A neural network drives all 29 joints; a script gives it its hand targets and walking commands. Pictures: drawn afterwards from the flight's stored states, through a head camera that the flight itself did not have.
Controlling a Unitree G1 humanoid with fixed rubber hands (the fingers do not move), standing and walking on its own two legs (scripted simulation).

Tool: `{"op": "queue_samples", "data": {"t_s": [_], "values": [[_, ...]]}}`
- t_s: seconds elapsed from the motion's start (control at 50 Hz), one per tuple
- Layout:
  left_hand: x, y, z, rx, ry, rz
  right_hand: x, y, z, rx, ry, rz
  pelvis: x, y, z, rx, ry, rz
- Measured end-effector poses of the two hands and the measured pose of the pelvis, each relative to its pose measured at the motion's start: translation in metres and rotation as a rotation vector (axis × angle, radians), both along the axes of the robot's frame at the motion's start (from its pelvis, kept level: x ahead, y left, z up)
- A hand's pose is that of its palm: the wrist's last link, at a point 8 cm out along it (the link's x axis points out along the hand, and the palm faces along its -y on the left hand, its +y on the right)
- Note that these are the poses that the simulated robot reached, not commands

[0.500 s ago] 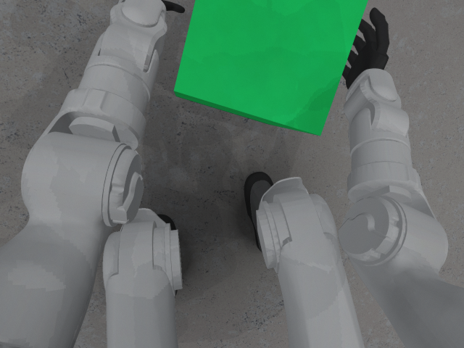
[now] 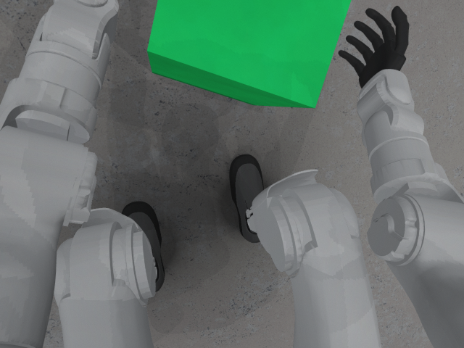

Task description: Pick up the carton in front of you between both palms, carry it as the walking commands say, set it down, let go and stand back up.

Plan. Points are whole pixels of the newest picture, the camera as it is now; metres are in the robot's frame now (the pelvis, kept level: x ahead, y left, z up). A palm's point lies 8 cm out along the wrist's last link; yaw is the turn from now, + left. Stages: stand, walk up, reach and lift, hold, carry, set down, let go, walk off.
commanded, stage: set down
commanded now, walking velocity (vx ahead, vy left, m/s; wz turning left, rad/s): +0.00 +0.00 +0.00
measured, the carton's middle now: (235, 20) +0.53 -0.10 -0.26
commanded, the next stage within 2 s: let go in 1.04 s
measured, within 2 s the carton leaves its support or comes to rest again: neither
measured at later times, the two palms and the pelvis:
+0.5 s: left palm out of the picture +0.61 +0.07 -0.03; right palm out of the picture +0.44 -0.28 -0.03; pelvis +0.01 -0.01 +0.08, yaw +0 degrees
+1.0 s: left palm out of the picture +0.61 +0.08 +0.12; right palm out of the picture +0.44 -0.27 +0.13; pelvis +0.04 +0.00 +0.21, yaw +1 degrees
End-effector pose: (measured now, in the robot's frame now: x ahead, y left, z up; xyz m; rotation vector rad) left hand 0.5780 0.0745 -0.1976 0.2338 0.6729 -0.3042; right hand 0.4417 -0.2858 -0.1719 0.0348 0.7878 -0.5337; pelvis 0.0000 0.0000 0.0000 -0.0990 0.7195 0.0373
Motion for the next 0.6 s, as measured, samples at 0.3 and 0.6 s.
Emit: {"op": "queue_samples", "data": {"t_s": [0.3, 0.6], "values": [[0.023, -0.016, 0.114, 0.047, -0.020, 0.020, -0.002, 0.014, 0.080, 0.047, -0.119, -0.032, -0.006, -0.010, 0.041, 0.039, -0.019, -0.043], [0.031, -0.005, 0.195, 0.027, -0.031, 0.007, -0.001, 0.011, 0.170, 0.019, -0.131, -0.032, 0.013, -0.007, 0.109, 0.048, 0.073, -0.050]]}}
